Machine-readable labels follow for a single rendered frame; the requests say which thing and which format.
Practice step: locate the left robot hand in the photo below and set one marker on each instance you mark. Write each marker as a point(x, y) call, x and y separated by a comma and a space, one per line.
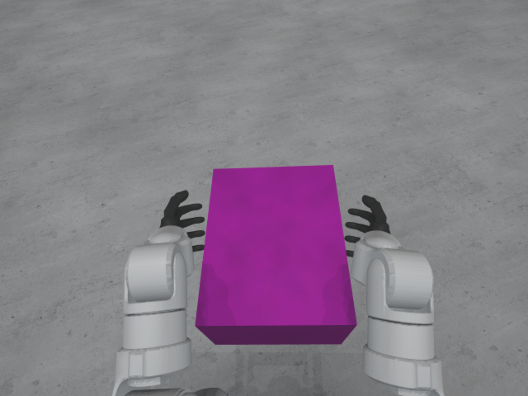
point(173, 213)

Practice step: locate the carton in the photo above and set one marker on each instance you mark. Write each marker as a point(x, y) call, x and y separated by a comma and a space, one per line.
point(275, 268)

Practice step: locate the right robot forearm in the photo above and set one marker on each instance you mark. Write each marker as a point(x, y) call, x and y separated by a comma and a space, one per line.
point(399, 301)

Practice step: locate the right robot hand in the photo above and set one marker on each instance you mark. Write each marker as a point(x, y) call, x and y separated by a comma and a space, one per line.
point(377, 220)

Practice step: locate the left robot forearm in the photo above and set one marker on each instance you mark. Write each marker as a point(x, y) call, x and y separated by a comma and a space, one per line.
point(155, 342)

